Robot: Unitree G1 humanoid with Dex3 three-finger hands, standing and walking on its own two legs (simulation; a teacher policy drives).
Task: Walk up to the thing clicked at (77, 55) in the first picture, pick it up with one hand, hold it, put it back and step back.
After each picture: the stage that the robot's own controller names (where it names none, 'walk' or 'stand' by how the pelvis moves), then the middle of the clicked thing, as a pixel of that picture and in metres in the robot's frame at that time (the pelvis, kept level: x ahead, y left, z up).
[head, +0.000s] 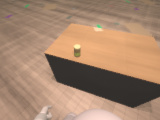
stand; (77, 51) +0.63 +0.16 -0.03
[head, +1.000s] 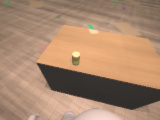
walk; (75, 58) +0.51 +0.14 -0.02
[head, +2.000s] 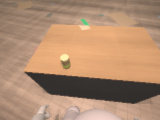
stand; (65, 61) +0.43 +0.22 -0.01
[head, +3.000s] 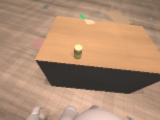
walk; (77, 52) +0.53 +0.14 -0.02
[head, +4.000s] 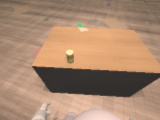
stand; (70, 56) +0.53 +0.21 -0.03
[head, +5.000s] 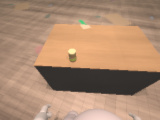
stand; (72, 55) +0.53 +0.19 -0.03
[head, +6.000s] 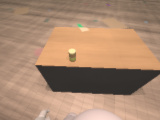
stand; (72, 55) +0.56 +0.20 -0.04
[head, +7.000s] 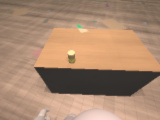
stand; (71, 57) +0.55 +0.20 -0.04
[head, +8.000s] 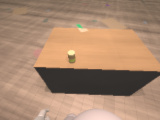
rise first; (71, 57) +0.54 +0.20 -0.04
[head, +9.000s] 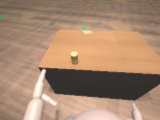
rise first; (74, 58) +0.54 +0.20 -0.03
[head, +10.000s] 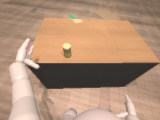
go down; (67, 50) +0.56 +0.19 -0.01
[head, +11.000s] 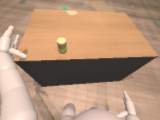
go down; (62, 46) +0.55 +0.20 +0.02
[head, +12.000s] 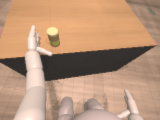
close in; (53, 37) +0.55 +0.21 +0.05
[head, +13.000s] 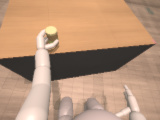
close; (52, 37) +0.55 +0.21 +0.06
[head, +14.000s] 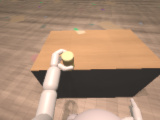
lift; (68, 61) +0.34 +0.15 +0.17
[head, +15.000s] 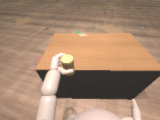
lift; (68, 65) +0.30 +0.15 +0.17
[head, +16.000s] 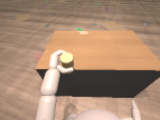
hold; (67, 63) +0.31 +0.16 +0.17
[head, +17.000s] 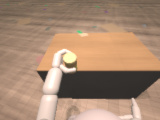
hold; (70, 63) +0.30 +0.13 +0.19
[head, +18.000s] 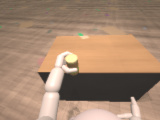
crouch; (72, 65) +0.31 +0.13 +0.18
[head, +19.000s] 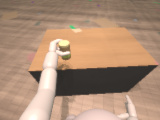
crouch; (65, 50) +0.43 +0.17 +0.16
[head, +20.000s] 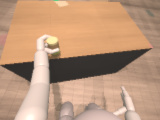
lower; (54, 47) +0.49 +0.20 +0.05
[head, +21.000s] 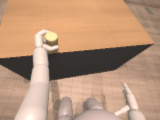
lower; (52, 43) +0.51 +0.20 +0.06
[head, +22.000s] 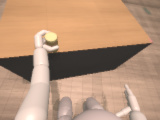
lower; (52, 43) +0.51 +0.19 +0.06
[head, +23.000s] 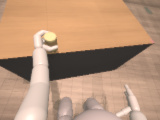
lower; (51, 43) +0.51 +0.20 +0.06
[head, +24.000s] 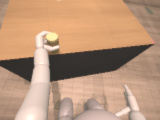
loosen; (53, 43) +0.51 +0.19 +0.06
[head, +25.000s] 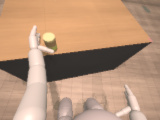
withdraw; (50, 43) +0.51 +0.20 +0.06
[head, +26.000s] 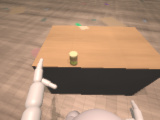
sink last; (73, 58) +0.49 +0.18 +0.01
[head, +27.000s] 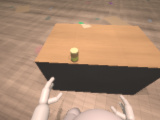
stand; (74, 55) +0.52 +0.19 +0.01
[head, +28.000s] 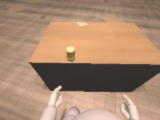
stand; (70, 54) +0.51 +0.19 +0.03
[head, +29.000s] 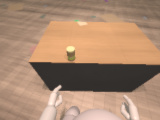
stand; (71, 54) +0.51 +0.19 +0.03
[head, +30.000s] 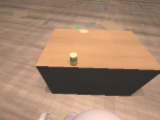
stand; (73, 59) +0.52 +0.18 -0.03
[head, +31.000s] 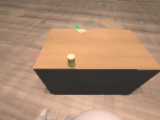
stand; (71, 60) +0.50 +0.19 -0.04
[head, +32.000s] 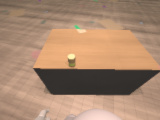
stand; (71, 60) +0.51 +0.19 -0.04
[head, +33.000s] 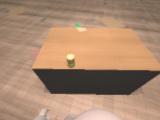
stand; (70, 61) +0.49 +0.19 -0.04
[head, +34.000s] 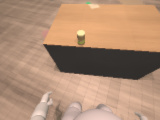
walk; (81, 38) +0.64 +0.14 +0.00
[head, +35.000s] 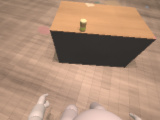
walk; (83, 25) +0.89 +0.14 -0.02
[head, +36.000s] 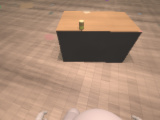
stand; (81, 25) +1.12 +0.23 -0.02
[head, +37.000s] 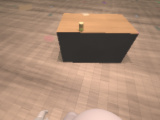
stand; (81, 26) +1.15 +0.19 -0.03
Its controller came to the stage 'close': yes
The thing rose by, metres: 0.21
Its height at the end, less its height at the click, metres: +0.00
